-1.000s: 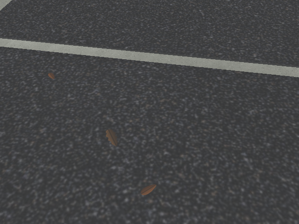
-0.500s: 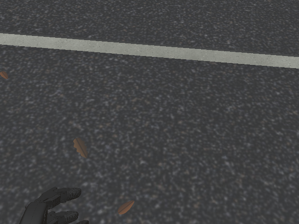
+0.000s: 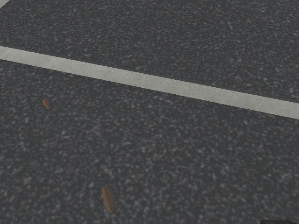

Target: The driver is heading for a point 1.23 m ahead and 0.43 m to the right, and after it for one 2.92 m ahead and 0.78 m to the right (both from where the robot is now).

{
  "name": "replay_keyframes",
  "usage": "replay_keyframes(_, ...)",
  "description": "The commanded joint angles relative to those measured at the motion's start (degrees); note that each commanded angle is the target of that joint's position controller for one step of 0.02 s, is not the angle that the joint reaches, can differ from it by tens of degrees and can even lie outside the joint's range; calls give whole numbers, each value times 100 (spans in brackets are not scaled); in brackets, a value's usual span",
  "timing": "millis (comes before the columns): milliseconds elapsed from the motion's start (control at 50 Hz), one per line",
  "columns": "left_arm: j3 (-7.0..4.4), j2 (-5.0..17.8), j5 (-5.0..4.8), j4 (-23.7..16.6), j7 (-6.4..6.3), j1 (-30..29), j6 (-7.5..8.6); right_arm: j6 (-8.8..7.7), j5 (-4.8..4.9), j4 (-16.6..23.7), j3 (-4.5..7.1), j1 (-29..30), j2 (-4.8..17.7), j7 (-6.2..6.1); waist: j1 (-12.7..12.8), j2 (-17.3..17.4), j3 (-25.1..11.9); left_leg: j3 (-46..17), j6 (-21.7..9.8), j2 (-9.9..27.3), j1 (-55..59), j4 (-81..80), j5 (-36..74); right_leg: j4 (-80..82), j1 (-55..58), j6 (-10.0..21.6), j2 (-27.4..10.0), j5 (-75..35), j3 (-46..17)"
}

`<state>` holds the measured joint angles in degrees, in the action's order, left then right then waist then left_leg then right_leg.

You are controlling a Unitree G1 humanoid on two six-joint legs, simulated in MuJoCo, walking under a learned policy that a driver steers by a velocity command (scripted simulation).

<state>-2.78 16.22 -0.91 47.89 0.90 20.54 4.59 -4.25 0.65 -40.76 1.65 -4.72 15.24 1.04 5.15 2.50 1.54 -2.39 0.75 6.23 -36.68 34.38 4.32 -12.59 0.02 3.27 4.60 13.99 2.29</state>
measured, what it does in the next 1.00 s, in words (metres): walks ahead, turning right: left foot, then right foot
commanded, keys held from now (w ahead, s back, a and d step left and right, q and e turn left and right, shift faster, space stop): w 0.10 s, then w+e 0.90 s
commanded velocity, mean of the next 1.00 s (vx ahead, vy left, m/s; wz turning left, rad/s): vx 0.50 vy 0.00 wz -0.40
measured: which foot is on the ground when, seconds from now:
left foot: up 0.00-0.10, down 0.12-0.66, up 0.68-1.00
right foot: down 0.00-0.14, up 0.16-0.64, down 0.66-1.00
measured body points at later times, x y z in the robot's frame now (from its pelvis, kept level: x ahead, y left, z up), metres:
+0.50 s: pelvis +0.28 +0.04 +0.00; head +0.30 +0.03 +0.45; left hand +0.48 +0.26 -0.10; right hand +0.27 -0.25 -0.12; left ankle +0.21 +0.14 -0.74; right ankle +0.43 -0.15 -0.69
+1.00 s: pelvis +0.54 -0.07 +0.00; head +0.57 -0.11 +0.45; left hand +0.73 +0.16 -0.10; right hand +0.64 -0.39 -0.08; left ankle +0.79 +0.02 -0.69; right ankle +0.47 -0.12 -0.74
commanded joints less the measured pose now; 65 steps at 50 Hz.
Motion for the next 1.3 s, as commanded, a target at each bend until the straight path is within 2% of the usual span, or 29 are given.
replay_keyframes(20,-249,1031,-34,-127,-53,219,-49,-135,31,614,95,740,453,110,-1,-505,290,82,-149,-156,-30,-403,-275,136,84,840,-1824,-1581,-862)
replay_keyframes(60,-273,1105,-39,-81,-86,183,-120,-153,28,610,136,565,570,151,-172,-629,139,153,-309,-277,309,-567,-752,-210,391,725,-1929,-2225,-903)
replay_keyframes(100,-242,1081,-20,-99,-111,-5,-181,-162,5,295,323,-574,904,109,-822,-626,-595,454,-601,-595,1999,-836,-799,-1581,219,493,-1571,-3804,-566)
replay_keyframes(120,-114,804,71,-222,-119,12,-165,-154,-63,92,452,-1602,1272,42,-1232,-318,-1444,-260,-941,118,3817,-546,-577,-3101,-831,291,-1280,-2919,-408)
replay_keyframes(140,88,157,66,-351,-75,694,-50,-111,-118,-2,587,-2070,1795,22,-1020,1073,-2237,-2876,-1806,1573,6011,-839,-1670,-5300,-3315,-160,-267,147,-147)
replay_keyframes(160,9,533,-40,-243,-61,444,46,-93,-77,20,440,-2167,1207,15,-1245,955,-2381,-3798,-1790,1731,5991,-1489,-2236,-6059,-4007,-138,-231,1842,-1009)
replay_keyframes(180,-119,923,-199,-409,-42,-34,92,-90,-74,27,348,-1802,978,-1,-1217,612,-1459,-2894,-1513,1574,5283,-1617,-2243,-6278,-4396,-82,-509,1502,-1087)
replay_keyframes(220,-125,810,-109,-529,-65,-507,61,-111,-95,50,258,-1101,671,7,-864,141,-517,-1633,-1274,1112,3805,-1998,-1529,-5712,-4146,-129,-975,644,-847)
replay_keyframes(340,-139,419,-64,-504,-112,-402,-280,-315,-170,-203,315,-784,666,-27,-466,150,6,-29,-1218,816,2792,-2723,-254,-4936,-3839,-391,-1191,-494,-969)
replay_keyframes(440,-71,241,-20,-777,40,-1221,-202,-238,-134,-364,363,-922,860,-138,-741,32,208,858,-1023,662,3085,-2817,-31,-3229,-3788,-357,-1104,-1803,-538)
replay_keyframes(540,-39,211,-25,-1220,216,-1979,-202,-34,-3,-604,452,-1345,1064,-178,-975,-49,442,1137,-945,1020,4094,-2479,423,-2442,-4118,-101,-1023,-1398,-185)
replay_keyframes(600,-150,420,-25,-1340,279,-1754,-236,102,54,-577,519,-1208,1272,-227,-668,187,103,1366,-764,1064,4429,-1577,2689,-2359,-3437,207,-612,-563,249)
replay_keyframes(640,-404,833,-50,-1070,227,-472,-268,196,84,-514,529,-1039,1338,-273,93,186,-630,1580,-538,818,4018,251,3602,-2044,-1653,542,-119,-519,455)
replay_keyframes(660,-608,1265,-57,-834,113,481,-323,163,6,-431,453,-1095,1173,-295,508,-253,-1147,1581,-281,569,2737,1898,2189,-1861,108,827,-419,-654,-329)
replay_keyframes(680,-694,1891,-106,-853,49,343,-305,13,-210,-113,183,-1645,280,-202,-220,-1829,-1517,1200,107,-627,61,3955,-3350,-1430,1975,1852,-1898,148,-3519)
replay_keyframes(700,-560,1510,-52,-1057,78,480,-206,-234,-25,-54,194,-1194,633,-112,134,-1200,-2333,-228,38,-837,-632,4670,-3934,-551,2397,2181,-2366,855,-5106)
replay_keyframes(720,-466,1178,-2,-1004,95,294,-128,-360,197,138,275,-602,931,-55,231,-877,-1541,-334,-100,-537,-1112,4592,-3379,-383,1929,1854,-2236,493,-4303)
replay_keyframes(760,-366,852,-21,-1096,85,-439,-82,-440,-3,109,273,-497,895,-118,-267,-263,-654,-274,-149,-98,-616,3578,-2556,-375,293,1480,-1753,-677,-3015)
replay_keyframes(780,-306,700,44,-1203,60,-680,-77,-384,-77,80,318,-608,952,-126,-470,-352,-551,-316,-109,23,-197,3301,-2340,-259,-238,1429,-1585,-1187,-2675)
replay_keyframes(860,-345,867,21,-1193,-59,-629,-55,-158,-168,173,276,-550,698,-133,-602,-382,-319,-106,240,-30,140,2311,-1812,-11,-1155,1441,-1299,-2117,-2026)
replay_keyframes(960,-377,981,-32,-1023,-187,-220,-151,-182,-116,459,155,511,444,-71,-179,-654,-138,-2,363,-460,621,174,-29,-162,-1511,984,-864,-1425,-1657)
replay_keyframes(1060,-371,922,-72,-868,-223,90,-235,-289,-25,625,249,836,709,43,-117,-800,-133,-252,159,-629,835,-614,-306,-783,-827,846,-1168,-936,-2451)
replay_keyframes(1120,-343,808,-40,-930,-227,-128,-284,-370,-34,437,399,-21,929,16,-622,-985,-420,-104,-189,-652,2001,-994,-696,-1594,-778,607,-1012,-1461,-2606)
replay_keyframes(1140,-231,512,6,-1019,-198,-175,-266,-399,-138,355,484,-759,1155,-24,-973,-708,-1093,-612,-522,-27,3355,-837,-779,-2805,-1258,408,-711,-1260,-2282)
replay_keyframes(1160,-116,132,-13,-1133,-205,441,-231,-361,-234,277,593,-1507,1618,-66,-902,544,-1988,-2615,-1268,1295,5437,-941,-1357,-4746,-2922,-25,81,648,-1493)
replay_keyframes(1180,-100,386,-137,-1195,-204,774,-187,-290,-91,112,589,-1706,1498,-4,-802,1677,-2155,-4557,-1733,1948,5871,-1537,-2894,-5910,-4247,-162,-10,2103,-1291)
replay_keyframes(1200,-231,906,-166,-1093,-205,358,-209,-253,-34,235,455,-1386,958,-23,-942,824,-1315,-3930,-1484,1705,5198,-1724,-3586,-6373,-4618,-229,-370,1606,-1378)
replay_keyframes(1220,-271,1019,-99,-1180,-200,-170,-245,-193,-60,271,388,-1111,755,-53,-968,366,-721,-2948,-1228,1426,4435,-1765,-3176,-6368,-4581,-259,-568,1127,-1128)
replay_keyframes(1300,-203,481,-60,-1222,-120,-347,-274,-218,-134,56,284,-833,515,-20,-587,399,-80,-1332,-1151,700,2855,-2322,-1562,-5431,-3810,-240,-915,474,-950)
Keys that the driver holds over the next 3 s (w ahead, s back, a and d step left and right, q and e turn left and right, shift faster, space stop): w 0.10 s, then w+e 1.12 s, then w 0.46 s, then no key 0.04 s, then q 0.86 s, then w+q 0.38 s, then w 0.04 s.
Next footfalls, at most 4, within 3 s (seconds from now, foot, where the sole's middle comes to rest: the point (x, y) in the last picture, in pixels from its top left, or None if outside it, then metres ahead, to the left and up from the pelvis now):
0.12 left None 0.25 0.14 -0.78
0.66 right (200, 219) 0.51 -0.13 -0.78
1.14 left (185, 152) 0.85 -0.07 -0.78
1.62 right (258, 152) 0.88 -0.44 -0.78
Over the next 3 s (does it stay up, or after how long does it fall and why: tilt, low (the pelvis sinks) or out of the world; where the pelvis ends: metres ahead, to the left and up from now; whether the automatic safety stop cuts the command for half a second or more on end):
stays up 1.05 -0.39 -0.01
